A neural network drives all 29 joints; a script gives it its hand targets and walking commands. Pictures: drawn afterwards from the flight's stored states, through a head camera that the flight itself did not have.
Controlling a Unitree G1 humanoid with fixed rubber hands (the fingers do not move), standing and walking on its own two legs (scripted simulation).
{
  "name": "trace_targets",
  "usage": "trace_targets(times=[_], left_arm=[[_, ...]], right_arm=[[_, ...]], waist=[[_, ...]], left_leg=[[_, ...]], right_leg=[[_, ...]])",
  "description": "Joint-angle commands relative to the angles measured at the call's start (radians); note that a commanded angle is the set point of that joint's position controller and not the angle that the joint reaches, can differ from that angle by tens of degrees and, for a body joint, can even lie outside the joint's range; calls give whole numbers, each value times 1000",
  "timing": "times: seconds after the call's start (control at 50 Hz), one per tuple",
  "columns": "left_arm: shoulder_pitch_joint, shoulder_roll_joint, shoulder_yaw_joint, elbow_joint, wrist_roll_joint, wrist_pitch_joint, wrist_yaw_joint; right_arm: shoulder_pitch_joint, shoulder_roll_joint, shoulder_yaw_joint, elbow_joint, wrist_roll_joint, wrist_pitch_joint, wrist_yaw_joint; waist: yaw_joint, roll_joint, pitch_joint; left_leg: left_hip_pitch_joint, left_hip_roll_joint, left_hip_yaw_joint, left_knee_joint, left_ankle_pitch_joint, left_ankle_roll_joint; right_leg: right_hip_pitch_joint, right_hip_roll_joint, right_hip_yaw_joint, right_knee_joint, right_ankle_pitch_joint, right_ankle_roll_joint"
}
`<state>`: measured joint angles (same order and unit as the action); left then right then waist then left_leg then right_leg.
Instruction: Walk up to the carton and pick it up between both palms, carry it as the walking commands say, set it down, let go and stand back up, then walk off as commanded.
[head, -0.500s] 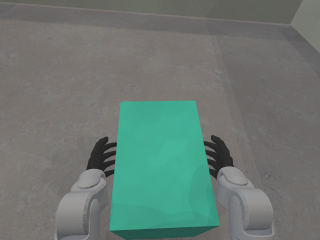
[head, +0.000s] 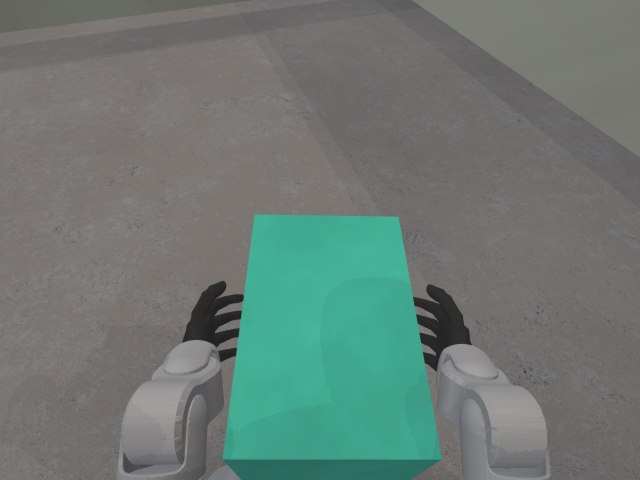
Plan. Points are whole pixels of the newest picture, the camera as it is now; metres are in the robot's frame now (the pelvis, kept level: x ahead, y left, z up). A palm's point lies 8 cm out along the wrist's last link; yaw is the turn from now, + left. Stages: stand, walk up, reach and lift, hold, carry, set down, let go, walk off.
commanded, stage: carry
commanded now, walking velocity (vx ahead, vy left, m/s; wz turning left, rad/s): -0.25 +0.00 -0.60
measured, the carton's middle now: (324, 357) +0.28 -0.01 +0.00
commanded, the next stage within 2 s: none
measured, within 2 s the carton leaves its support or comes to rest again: neither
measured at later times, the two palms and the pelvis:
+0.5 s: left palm out of the picture +0.10 +0.12 +0.09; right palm out of the picture +0.03 -0.14 +0.10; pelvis -0.18 +0.04 +0.01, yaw -14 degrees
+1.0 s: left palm out of the picture -0.08 +0.06 +0.09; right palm out of the picture -0.22 -0.17 +0.09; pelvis -0.36 +0.08 +0.00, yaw -32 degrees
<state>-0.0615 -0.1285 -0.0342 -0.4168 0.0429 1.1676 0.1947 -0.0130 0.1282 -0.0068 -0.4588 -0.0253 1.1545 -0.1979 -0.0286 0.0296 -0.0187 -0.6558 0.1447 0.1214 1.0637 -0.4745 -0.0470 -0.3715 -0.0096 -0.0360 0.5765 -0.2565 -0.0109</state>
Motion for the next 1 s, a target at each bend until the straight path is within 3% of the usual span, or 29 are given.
trace_targets(times=[0.0,0.04,0.14,0.18,0.22,0.24,0.26,0.28,0.3,0.32,0.34,0.36,0.38,0.42,0.48,0.54,0.6,0.62,0.64,0.66,0.68,0.7,0.74,0.76,0.78,0.84,0.92,0.98], left_arm=[[-311,-928,-465,-156,-229,-69,-142],[-270,-891,-454,-148,-222,-71,-137],[-243,-820,-457,-136,-225,-55,-131],[-263,-809,-464,-145,-236,-50,-132],[-283,-810,-473,-154,-248,-48,-131],[-288,-816,-481,-154,-255,-46,-129],[-297,-821,-491,-151,-263,-44,-128],[-303,-822,-501,-146,-266,-41,-126],[-335,-835,-536,-178,-284,-41,-126],[-425,-863,-564,-212,-305,-45,-131],[-418,-867,-572,-207,-313,-39,-133],[-429,-887,-580,-209,-315,-41,-133],[-416,-899,-578,-215,-312,-38,-132],[-388,-878,-572,-188,-301,-31,-128],[-355,-843,-565,-191,-282,-27,-111],[-307,-820,-534,-168,-254,-12,-97],[-272,-818,-497,-126,-232,-1,-99],[-269,-827,-489,-116,-230,-1,-102],[-275,-834,-480,-108,-230,-2,-107],[-259,-843,-464,-95,-232,-5,-113],[-209,-830,-443,-51,-218,-12,-115],[-286,-876,-464,-107,-230,-22,-125],[-321,-894,-459,-147,-234,-52,-142],[-318,-913,-461,-149,-236,-64,-147],[-304,-917,-461,-157,-237,-74,-149],[-252,-869,-455,-157,-232,-77,-145],[-229,-812,-458,-161,-236,-60,-143],[-254,-800,-462,-173,-251,-51,-146]], right_arm=[[-466,936,638,-184,316,-64,151],[-420,904,621,-160,302,-58,142],[-342,859,581,-96,264,-41,126],[-334,859,559,-81,255,-38,122],[-322,864,534,-71,247,-38,121],[-314,868,518,-64,241,-37,122],[-301,875,502,-53,232,-37,123],[-295,883,487,-46,224,-35,126],[-279,883,451,-48,217,-44,131],[-329,893,447,-81,218,-55,137],[-322,887,450,-94,212,-54,136],[-344,880,456,-97,207,-57,139],[-341,872,464,-108,211,-57,142],[-306,843,453,-109,208,-55,140],[-292,806,464,-125,224,-49,134],[-273,786,478,-125,231,-35,126],[-280,786,501,-123,223,-27,122],[-284,790,508,-122,220,-26,122],[-299,797,513,-123,219,-26,122],[-332,798,513,-126,218,-26,121],[-328,791,520,-131,202,-11,125],[-366,848,575,-124,254,-26,132],[-446,906,629,-157,296,-62,143],[-460,925,643,-177,306,-73,145],[-460,932,647,-182,309,-79,146],[-398,897,625,-156,288,-72,134],[-332,869,598,-109,261,-53,121],[-319,874,577,-92,254,-47,116]], waist=[[34,-175,-298],[36,-181,-298],[45,-225,-267],[47,-228,-271],[51,-246,-286],[52,-251,-303],[44,-226,-306],[44,-139,-296],[2,212,-258],[8,314,-161],[18,157,-122],[26,85,-128],[31,91,-160],[30,111,-188],[26,180,-228],[14,249,-270],[14,251,-307],[21,198,-318],[22,92,-304],[38,-74,-280],[54,-455,-255],[27,-313,-205],[24,-184,-237],[28,-187,-256],[30,-183,-285],[33,-188,-287],[42,-219,-264],[44,-245,-277]], left_leg=[[-27,-24,-83,177,66,-13],[-16,-46,-73,167,67,-21],[102,-99,-61,-82,-25,6],[200,-123,-51,-217,-52,17],[305,-133,-41,-372,-59,22],[379,-127,-29,-477,-35,25],[485,-107,-17,-651,46,33],[586,-14,-83,-743,103,47],[557,298,-359,-844,46,171],[346,463,-407,-852,271,280],[286,395,-286,-810,382,264],[256,312,-165,-772,390,218],[305,251,-80,-743,394,184],[395,181,-1,-655,541,162],[490,175,23,-584,735,155],[552,217,-31,-586,753,179],[568,257,-58,-557,734,164],[521,252,-27,-528,676,127],[408,216,20,-449,537,77],[161,178,21,-332,222,25],[-162,7,75,-101,-231,-39],[-93,31,-54,52,-215,-22],[-27,1,-89,133,-37,-1],[-37,-6,-89,153,30,2],[-26,-17,-82,167,63,-3],[-2,-49,-74,136,52,-7],[84,-93,-64,-63,-18,11],[241,-141,-42,-259,-56,30]], right_leg=[[207,-222,167,-178,402,-92],[216,-226,213,-171,418,-107],[169,-233,342,-267,214,-117],[127,-225,362,-301,160,-113],[92,-207,378,-318,150,-99],[69,-190,374,-318,163,-77],[15,-152,330,-294,173,-33],[-89,-98,271,-232,151,5],[-287,57,105,89,-74,69],[-346,81,57,448,-319,51],[-313,37,95,623,-266,38],[-288,29,97,722,-188,32],[-292,29,86,774,-123,31],[-297,31,43,784,-111,51],[-246,14,-54,528,-205,70],[-169,22,-120,318,-278,75],[-77,19,-117,76,-227,55],[5,5,-109,-77,-110,44],[101,-46,-41,-208,-36,37],[233,-197,176,-285,94,6],[302,-475,549,-274,502,-151],[189,-419,446,-193,728,-176],[145,-276,213,-197,452,-91],[149,-242,187,-200,342,-76],[174,-228,180,-193,324,-80],[184,-230,245,-195,312,-94],[148,-234,349,-277,129,-98],[86,-217,366,-342,55,-83]])
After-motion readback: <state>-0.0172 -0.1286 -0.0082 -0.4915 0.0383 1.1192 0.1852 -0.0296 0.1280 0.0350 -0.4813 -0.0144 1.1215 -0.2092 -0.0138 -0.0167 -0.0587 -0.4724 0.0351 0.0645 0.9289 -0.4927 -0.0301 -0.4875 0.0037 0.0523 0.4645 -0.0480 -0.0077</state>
